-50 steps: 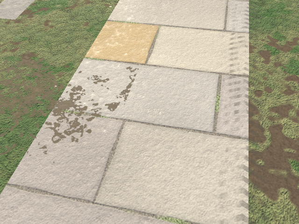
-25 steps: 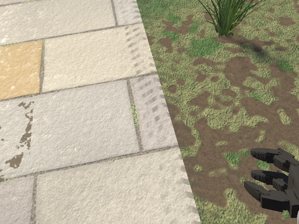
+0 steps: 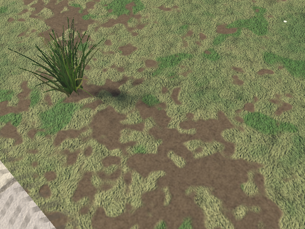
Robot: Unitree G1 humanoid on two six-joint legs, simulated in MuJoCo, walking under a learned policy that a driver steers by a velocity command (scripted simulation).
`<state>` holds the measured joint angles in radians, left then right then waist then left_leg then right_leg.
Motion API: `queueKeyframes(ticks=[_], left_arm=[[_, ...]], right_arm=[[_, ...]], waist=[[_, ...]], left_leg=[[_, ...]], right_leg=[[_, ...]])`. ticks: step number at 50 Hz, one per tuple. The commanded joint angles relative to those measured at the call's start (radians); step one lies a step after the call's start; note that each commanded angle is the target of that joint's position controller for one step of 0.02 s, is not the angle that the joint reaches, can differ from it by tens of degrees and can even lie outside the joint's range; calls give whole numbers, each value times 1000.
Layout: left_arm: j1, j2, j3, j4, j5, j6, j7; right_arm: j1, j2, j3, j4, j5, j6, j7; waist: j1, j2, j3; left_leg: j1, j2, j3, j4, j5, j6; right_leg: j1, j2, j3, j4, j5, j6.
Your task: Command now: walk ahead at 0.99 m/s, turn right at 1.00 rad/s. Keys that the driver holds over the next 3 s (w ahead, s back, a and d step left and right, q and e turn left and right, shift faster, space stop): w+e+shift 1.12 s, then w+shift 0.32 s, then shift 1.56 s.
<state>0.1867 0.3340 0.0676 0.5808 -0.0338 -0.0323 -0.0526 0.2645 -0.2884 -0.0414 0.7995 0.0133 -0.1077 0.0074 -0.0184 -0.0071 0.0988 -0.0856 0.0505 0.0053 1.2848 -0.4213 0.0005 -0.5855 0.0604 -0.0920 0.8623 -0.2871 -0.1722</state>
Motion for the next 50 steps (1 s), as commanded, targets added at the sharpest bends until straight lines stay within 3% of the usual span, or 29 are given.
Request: queueKeyframes(ticks=[1,2,4,8,10,15,16,17,18,19,20,21,22,23,24,26,28,32,35,38,40,41,42,43,44,45,46,47,50], left_arm=[[239,178,59,-20,28,-54,-1],[169,159,52,-25,33,-65,1],[97,115,35,-29,36,-67,13],[123,84,24,8,7,-58,60],[144,107,35,29,5,-46,68],[197,95,46,73,-12,-41,77],[191,95,49,76,-7,-34,79],[169,91,46,69,8,-27,75],[116,57,26,38,37,-23,64],[188,-93,-15,7,55,-29,58],[348,-76,-32,-30,-59,-41,59],[263,25,-18,7,-64,-29,68],[146,75,-6,-5,-30,-23,64],[82,68,-4,-16,-2,-19,62],[42,61,1,-34,9,-16,56],[30,32,1,-46,-15,5,45],[-1,-9,-11,-71,-19,19,37],[-62,0,-17,-92,-12,11,20],[-177,2,-22,-114,-8,0,-2],[-243,23,-12,-131,-10,-17,-29],[-95,84,22,-107,-24,-10,-30],[103,143,56,-57,-29,3,-23],[381,213,99,27,-23,14,-9],[416,219,91,85,-26,23,13],[297,256,78,8,9,-4,10],[302,181,71,-10,22,-25,11],[279,151,62,3,31,-47,9],[208,133,54,4,31,-63,3],[88,81,35,3,24,-71,20]], right_arm=[[-157,-153,-15,-210,27,-88,-4],[-124,-132,-11,-191,7,-76,-8],[-70,-134,-20,-169,-6,-34,-3],[-281,-66,1,-234,-40,-14,-1],[-361,-28,9,-265,-33,-18,11],[-379,-130,-39,-292,27,-33,14],[-320,-155,-55,-280,31,-37,11],[-158,-191,-82,-244,35,-38,4],[91,-211,-95,-202,36,-29,-8],[266,-262,-95,-167,6,-21,-15],[200,-301,-95,-169,-32,-25,13],[75,-170,-72,-217,-23,-16,12],[45,-126,-62,-204,-15,-1,3],[32,-131,-62,-181,-25,6,0],[16,-117,-58,-155,-33,5,-3],[4,-64,-44,-112,-23,-6,-4],[18,-51,-41,-74,-4,-9,-1],[-8,-108,-45,-59,-30,-9,-11],[63,-143,-44,-28,-32,-5,-17],[107,-217,-53,-16,-32,11,-29],[94,-290,-70,-25,-31,34,-45],[43,-305,-76,-50,-28,43,-45],[-40,-284,-73,-87,-16,39,-41],[-44,-108,-26,-100,-31,13,-29],[75,-29,11,-199,1,-39,-16],[-50,-145,-2,-229,14,-81,-6],[-122,-151,-6,-248,37,-92,-7],[-117,-132,-4,-229,24,-88,-12],[-52,-132,-16,-195,-12,-35,-10]], waist=[[78,51,-193],[19,94,-152],[-41,41,-89],[16,26,17],[64,-7,7],[72,-111,-24],[35,-131,-52],[-55,-139,-145],[-188,-134,-311],[-162,177,-469],[-36,624,-537],[-76,394,-356],[-94,230,-237],[-74,69,-180],[-50,45,-124],[-20,91,-76],[-7,87,-38],[9,39,29],[-36,-11,76],[-24,39,43],[94,143,-58],[202,176,-151],[332,122,-246],[259,-151,-169],[82,-374,-374],[159,-184,-396],[117,-40,-242],[47,120,-147],[-52,71,-43]], left_leg=[[-739,-20,-159,166,81,60],[-646,17,-173,81,109,45],[-544,43,-180,-36,120,8],[-458,5,-80,-419,337,-60],[-338,-43,-39,-614,508,-69],[-270,-46,-125,-780,494,-67],[-225,-47,-113,-770,431,-55],[-71,-56,-89,-746,359,-34],[243,12,-117,-653,276,-12],[572,189,-440,-709,-85,38],[623,396,-1073,-1015,-521,171],[485,352,-980,-1069,-627,160],[343,311,-761,-1045,-414,135],[217,275,-604,-1022,-183,119],[114,243,-480,-1018,-31,122],[39,204,-308,-1045,103,111],[28,206,-198,-1070,196,109],[-11,185,16,-1139,354,107],[62,156,144,-1153,514,68],[108,144,242,-1070,1116,15],[161,188,248,-838,1583,21],[103,208,231,-619,1685,42],[-101,166,212,-279,1497,41],[-417,-29,176,158,136,14],[-739,-136,-44,406,-165,9],[-806,-83,-170,319,-32,52],[-800,-55,-166,212,26,66],[-718,-16,-172,110,77,54],[-555,35,-175,-85,112,-20]], right_leg=[[729,-300,917,-643,-320,-194],[571,-259,808,-605,-210,-178],[374,-178,653,-611,-111,-174],[167,-68,439,-632,108,-136],[109,-33,392,-619,68,-80],[330,-107,533,-512,10,-27],[380,-123,543,-452,126,-14],[403,-97,515,-289,312,17],[279,-59,462,1,369,62],[10,37,390,395,-227,87],[-240,14,329,656,-257,107],[-301,-62,282,703,-128,122],[-286,-86,232,683,-72,128],[-230,-128,223,638,-52,124],[-193,-168,232,568,-27,117],[-163,-213,226,506,-34,105],[-226,-240,210,479,-14,97],[-267,-232,166,349,195,121],[-262,-195,70,166,311,98],[-44,-77,-88,-28,326,53],[145,-1,-128,-20,205,26],[366,19,-106,-20,146,-10],[737,1,-10,-163,221,-69],[895,-91,191,-184,222,-109],[1104,-269,798,-383,-75,-332],[1064,-312,985,-586,-336,-300],[900,-308,963,-648,-338,-251],[701,-277,884,-650,-251,-214],[389,-148,643,-652,-51,-191]])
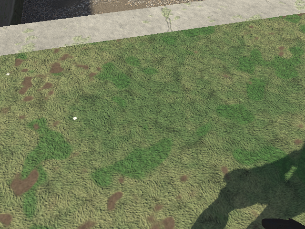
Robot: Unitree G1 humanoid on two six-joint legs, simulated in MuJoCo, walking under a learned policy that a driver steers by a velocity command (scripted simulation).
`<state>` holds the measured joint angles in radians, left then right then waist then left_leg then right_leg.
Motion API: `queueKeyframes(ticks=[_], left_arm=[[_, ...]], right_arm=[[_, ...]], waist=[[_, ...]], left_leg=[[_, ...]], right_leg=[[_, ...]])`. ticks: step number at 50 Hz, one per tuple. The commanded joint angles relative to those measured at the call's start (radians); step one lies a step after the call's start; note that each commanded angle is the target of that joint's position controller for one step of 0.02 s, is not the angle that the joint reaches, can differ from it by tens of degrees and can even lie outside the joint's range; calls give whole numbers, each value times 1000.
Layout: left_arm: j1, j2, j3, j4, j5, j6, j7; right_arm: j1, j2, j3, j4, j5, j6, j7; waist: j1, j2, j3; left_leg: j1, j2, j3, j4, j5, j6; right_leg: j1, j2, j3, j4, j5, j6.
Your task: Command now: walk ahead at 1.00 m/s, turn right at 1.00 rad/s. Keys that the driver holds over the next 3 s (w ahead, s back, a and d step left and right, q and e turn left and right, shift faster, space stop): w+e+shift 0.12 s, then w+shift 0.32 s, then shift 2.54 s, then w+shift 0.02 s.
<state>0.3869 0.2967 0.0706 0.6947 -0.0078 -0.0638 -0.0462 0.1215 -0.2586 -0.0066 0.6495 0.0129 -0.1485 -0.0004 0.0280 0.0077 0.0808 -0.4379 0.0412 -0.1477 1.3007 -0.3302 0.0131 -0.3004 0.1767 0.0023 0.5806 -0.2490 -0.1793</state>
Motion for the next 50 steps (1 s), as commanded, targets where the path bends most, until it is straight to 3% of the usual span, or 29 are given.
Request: queueKeyframes(ticks=[1,3,5,8,10,12,13,14,15,16,17,18,19,20,22,25,28,31,32,34,35,36,37,38,40,42,44,46,50], left_arm=[[-105,102,26,-99,-13,-37,23],[-84,104,26,-82,-20,-30,49],[-72,122,35,-61,-21,-17,63],[-4,125,41,-21,-30,-17,63],[37,93,36,11,-36,-14,68],[38,102,40,26,-18,2,69],[3,118,37,18,9,8,58],[-53,73,15,-15,35,5,48],[215,-81,-26,-14,-28,-13,38],[159,2,-33,3,-71,-13,47],[-29,81,-18,-28,-58,-14,48],[-159,85,-20,-57,-33,-22,49],[-230,66,-22,-86,-13,-33,46],[-228,43,-24,-92,-14,-34,39],[-205,11,-31,-83,-28,-23,33],[-282,-11,-49,-120,7,-31,25],[-396,-29,-63,-141,20,-57,-6],[-437,34,-37,-150,11,-55,-16],[-404,62,-24,-138,15,-52,-12],[-188,102,4,-64,28,-45,-1],[-73,158,16,-36,41,-38,12],[-69,196,1,-44,72,-33,17],[-40,133,-5,-32,46,-29,3],[-138,101,-12,-44,22,-23,0],[-262,28,-36,-36,10,-21,4],[-298,40,-31,-12,42,-20,6],[-335,52,-26,10,50,-20,8],[-331,68,-19,35,46,-11,18],[-333,69,-23,74,31,13,29]], right_arm=[[65,-154,-50,-52,-20,16,-3],[-86,-106,-32,-105,-39,21,-3],[-184,-49,-19,-140,-37,19,8],[-226,-95,-43,-159,5,12,15],[-242,-124,-56,-164,14,6,17],[-123,-172,-87,-140,15,0,17],[57,-207,-111,-108,23,4,10],[321,-231,-115,-67,18,14,-2],[393,-334,-131,-3,-15,17,21],[398,-238,-114,-2,-11,16,35],[330,-158,-99,-5,-4,27,24],[292,-154,-93,8,-19,37,21],[267,-152,-91,25,-30,35,25],[240,-115,-77,37,-38,29,26],[230,-49,-52,64,-18,27,36],[211,-109,-56,89,1,27,25],[255,-170,-67,116,9,34,7],[317,-196,-70,155,14,44,-3],[320,-200,-70,159,11,51,-6],[277,-212,-70,147,9,70,-11],[274,-183,-60,119,-9,73,-17],[486,-21,-12,132,-27,77,-8],[576,-78,-12,184,-1,78,1],[463,-139,-30,166,12,86,0],[273,-167,-44,124,-6,103,-26],[281,-132,-42,120,-12,132,-33],[287,-75,-28,127,-15,148,-38],[240,-59,-20,127,-22,156,-40],[150,-86,-28,127,-29,175,-35]], waist=[[-95,49,-2],[-45,32,47],[6,-9,45],[60,-74,-1],[71,-105,4],[-4,-137,-63],[-114,-151,-174],[-243,-123,-348],[-93,450,-544],[-142,424,-478],[-178,242,-285],[-174,45,-174],[-144,5,-104],[-95,31,-86],[-49,74,-62],[-18,29,30],[-65,38,-6],[-58,95,-34],[-34,103,-62],[92,98,-174],[128,15,-263],[8,-276,-451],[31,-234,-629],[18,-147,-502],[-11,-29,-275],[-70,-65,-238],[-100,-83,-232],[-85,-86,-255],[-77,-76,-197]], left_leg=[[-180,52,-2,-180,25,-51],[-123,24,65,-385,171,-83],[18,-21,105,-604,380,-93],[118,-36,80,-737,518,-99],[55,-12,64,-793,488,-82],[126,-32,101,-785,356,-40],[309,-39,135,-743,289,-6],[668,65,22,-618,157,36],[994,333,-624,-858,-274,255],[963,361,-873,-1031,-608,242],[817,317,-715,-1048,-527,203],[651,258,-550,-1047,-309,179],[531,221,-441,-1039,-162,184],[450,187,-356,-1050,-90,180],[388,159,-264,-1085,-15,186],[298,190,-140,-1109,520,209],[185,94,50,-1140,676,143],[305,115,71,-1110,675,108],[349,118,78,-1051,741,90],[334,85,121,-780,864,34],[203,30,140,-521,639,-6],[-54,-108,113,-54,-297,-69],[-84,-103,-39,81,-347,-66],[-119,-40,-10,63,-299,-68],[-129,23,43,-78,-195,-83],[17,50,48,-193,-137,-92],[128,47,77,-358,-127,-100],[199,39,93,-489,-16,-96],[307,17,106,-671,169,-59]], right_leg=[[38,-243,490,-373,-43,-174],[-97,-181,386,-382,61,-152],[-201,-124,316,-354,40,-92],[-127,-165,361,-318,-62,-52],[48,-212,390,-256,-1,-38],[195,-245,387,-113,357,-14],[192,-229,350,75,576,18],[-15,-210,325,414,524,48],[-348,-36,241,835,-233,119],[-502,-113,216,926,-212,113],[-552,-154,169,922,-148,103],[-514,-180,141,873,-112,99],[-492,-201,142,805,-103,94],[-438,-237,156,739,-84,85],[-408,-262,139,646,-89,81],[-438,-276,80,444,-40,128],[-165,-196,-22,105,322,148],[-65,-147,1,-48,426,125],[-21,-130,-1,-67,419,110],[223,-124,-5,-92,466,79],[423,-260,106,-50,764,37],[707,-582,478,23,1220,-168],[732,-599,631,-37,1111,-233],[594,-534,508,-76,976,-198],[303,-436,350,-148,849,-121],[102,-400,289,-215,801,-100],[-20,-375,206,-248,795,-95],[-45,-357,169,-264,695,-85],[-137,-326,175,-312,74,-28]])
Over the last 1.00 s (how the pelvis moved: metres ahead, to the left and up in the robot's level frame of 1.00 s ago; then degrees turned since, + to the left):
0.77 -0.24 0.04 -58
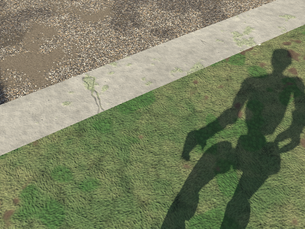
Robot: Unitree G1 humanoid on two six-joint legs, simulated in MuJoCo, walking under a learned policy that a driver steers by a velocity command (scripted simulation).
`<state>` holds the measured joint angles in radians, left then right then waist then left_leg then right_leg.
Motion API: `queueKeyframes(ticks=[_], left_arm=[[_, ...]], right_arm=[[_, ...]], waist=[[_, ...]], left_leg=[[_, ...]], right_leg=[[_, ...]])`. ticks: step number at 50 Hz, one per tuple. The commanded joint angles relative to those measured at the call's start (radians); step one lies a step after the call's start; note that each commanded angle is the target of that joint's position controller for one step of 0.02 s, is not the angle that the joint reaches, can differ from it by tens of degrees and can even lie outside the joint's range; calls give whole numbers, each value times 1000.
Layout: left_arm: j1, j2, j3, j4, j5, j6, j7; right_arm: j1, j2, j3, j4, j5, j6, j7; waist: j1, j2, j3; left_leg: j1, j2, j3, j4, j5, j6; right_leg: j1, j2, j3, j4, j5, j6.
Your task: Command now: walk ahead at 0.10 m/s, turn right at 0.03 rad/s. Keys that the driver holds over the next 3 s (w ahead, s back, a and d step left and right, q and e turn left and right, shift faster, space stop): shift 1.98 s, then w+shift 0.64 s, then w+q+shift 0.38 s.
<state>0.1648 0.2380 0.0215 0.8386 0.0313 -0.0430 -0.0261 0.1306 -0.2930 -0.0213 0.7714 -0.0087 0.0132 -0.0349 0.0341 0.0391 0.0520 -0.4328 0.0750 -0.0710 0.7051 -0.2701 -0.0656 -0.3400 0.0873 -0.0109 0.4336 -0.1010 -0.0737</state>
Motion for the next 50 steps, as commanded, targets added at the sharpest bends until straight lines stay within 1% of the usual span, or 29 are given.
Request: queueKeyframes(ticks=[1,2,3,4,5,6,7,8,10,13,17,21,27,35,50], left_arm=[[-106,113,20,-61,-11,-3,9],[-81,89,10,-44,-10,-1,10],[-39,74,4,-26,-5,1,12],[40,94,15,-13,-13,4,17],[12,111,18,-4,-10,11,27],[-12,116,20,-8,-11,18,34],[-10,105,19,0,-11,24,40],[-1,107,20,11,-9,27,42],[8,104,20,30,-11,26,41],[-4,104,22,56,-21,24,40],[-18,106,25,92,-26,35,44],[-32,110,27,125,-29,47,50],[-57,117,29,169,-31,56,56],[-77,116,28,216,-31,57,57],[-57,98,21,269,-31,53,58]], right_arm=[[119,-51,-13,1,-18,13,1],[98,-59,-13,-9,-30,11,1],[80,-92,-14,-26,-34,6,-1],[37,-172,-34,-25,-22,5,-4],[29,-124,-29,-18,-22,-2,3],[23,-83,-16,-10,-25,-11,6],[11,-69,-10,-7,-24,-19,8],[7,-63,-7,-5,-19,-27,10],[30,-68,-7,13,-10,-39,8],[48,-74,-6,34,-4,-42,6],[56,-71,-4,60,0,-38,6],[60,-68,-4,88,1,-35,7],[67,-65,-3,128,1,-32,5],[76,-63,-3,172,-1,-26,-2],[119,-43,2,239,-1,-24,-11]], waist=[[-84,-103,-137],[-82,-94,-105],[-67,-48,-79],[1,80,-48],[-23,86,-37],[-23,78,-27],[-17,71,-33],[-18,65,-41],[-23,34,-74],[-33,-3,-103],[-36,-27,-107],[-35,-35,-100],[-35,-34,-87],[-36,-33,-68],[-34,-40,-37]], left_leg=[[327,-23,35,-134,117,36],[343,-6,16,-196,124,56],[341,57,-48,-272,158,83],[240,75,-53,-275,17,114],[130,38,-38,-312,-153,108],[87,22,-30,-327,-172,90],[85,14,-21,-325,-114,73],[107,10,-14,-314,-50,65],[155,5,-4,-284,66,62],[192,-3,7,-257,175,68],[204,-12,16,-251,236,72],[210,-20,25,-256,255,72],[222,-30,36,-268,246,70],[233,-39,47,-286,197,64],[224,-49,58,-305,117,59]], right_leg=[[-126,-214,192,-164,-221,-101],[-147,-190,193,-152,-327,-60],[-153,-152,177,-108,-395,-14],[-118,-88,113,-91,-374,18],[-12,-78,83,-54,-301,37],[34,-82,82,-35,-256,36],[60,-90,84,-24,-220,28],[66,-90,85,-19,-182,23],[92,-95,85,-5,-90,17],[127,-100,85,17,30,17],[163,-103,85,30,104,17],[185,-106,88,31,134,16],[196,-109,89,21,138,17],[186,-108,87,0,98,19],[157,-104,82,-30,9,23]])
Over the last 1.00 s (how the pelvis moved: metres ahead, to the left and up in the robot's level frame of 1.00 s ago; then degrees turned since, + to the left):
0.69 -0.05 0.01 -18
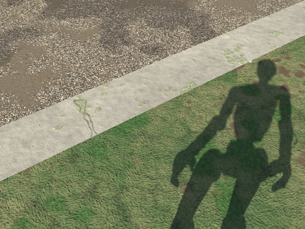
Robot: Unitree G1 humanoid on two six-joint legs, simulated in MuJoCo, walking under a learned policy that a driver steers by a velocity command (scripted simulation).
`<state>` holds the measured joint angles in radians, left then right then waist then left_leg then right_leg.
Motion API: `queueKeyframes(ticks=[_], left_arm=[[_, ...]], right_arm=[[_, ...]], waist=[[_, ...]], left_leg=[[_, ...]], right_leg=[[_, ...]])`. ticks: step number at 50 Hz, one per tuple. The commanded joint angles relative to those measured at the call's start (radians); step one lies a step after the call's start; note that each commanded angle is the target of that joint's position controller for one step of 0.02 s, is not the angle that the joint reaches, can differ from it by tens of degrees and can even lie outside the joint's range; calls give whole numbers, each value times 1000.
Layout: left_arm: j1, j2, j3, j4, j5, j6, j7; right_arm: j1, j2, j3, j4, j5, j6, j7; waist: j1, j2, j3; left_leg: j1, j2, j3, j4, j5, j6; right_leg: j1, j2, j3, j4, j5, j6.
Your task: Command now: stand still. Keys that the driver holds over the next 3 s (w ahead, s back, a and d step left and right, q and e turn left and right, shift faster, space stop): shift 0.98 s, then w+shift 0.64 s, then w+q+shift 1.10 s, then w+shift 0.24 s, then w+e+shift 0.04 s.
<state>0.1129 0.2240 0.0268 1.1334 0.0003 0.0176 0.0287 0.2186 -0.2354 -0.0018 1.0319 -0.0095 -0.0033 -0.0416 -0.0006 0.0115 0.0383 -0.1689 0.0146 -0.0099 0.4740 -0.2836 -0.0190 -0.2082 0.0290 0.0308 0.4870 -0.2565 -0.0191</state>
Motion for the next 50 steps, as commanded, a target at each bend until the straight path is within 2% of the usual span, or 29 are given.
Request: queueKeyframes(ticks=[1,21,49,50], left_arm=[[-2,111,15,-24,0,-8,3],[71,80,7,-13,-2,-12,9],[154,48,5,-27,-4,-17,15],[190,43,6,-10,-7,-16,17]], right_arm=[[35,-98,-17,-17,0,-8,-4],[113,-59,-15,38,4,-12,-8],[167,-22,-24,60,9,-12,-10],[202,-10,-23,79,12,-9,-12]], waist=[[0,-12,-22],[2,-9,-3],[-1,-7,14],[1,-13,-36]], left_leg=[[-41,11,-3,-74,127,12],[-56,7,0,-79,114,15],[-62,4,-3,-74,128,21],[-46,-24,27,-57,-74,30]], right_leg=[[24,-45,40,-84,160,-31],[12,-39,31,-88,148,-28],[6,-37,21,-78,162,-23],[25,-16,2,-79,-77,-32]])
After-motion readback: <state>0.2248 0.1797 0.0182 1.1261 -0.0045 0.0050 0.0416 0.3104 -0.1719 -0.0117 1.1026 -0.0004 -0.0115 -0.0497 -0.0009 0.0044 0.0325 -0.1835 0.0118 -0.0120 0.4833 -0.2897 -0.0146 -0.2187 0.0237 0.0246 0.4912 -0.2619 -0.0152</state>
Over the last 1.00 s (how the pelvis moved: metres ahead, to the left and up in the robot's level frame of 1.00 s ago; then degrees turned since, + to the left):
0.08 0.03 0.00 -1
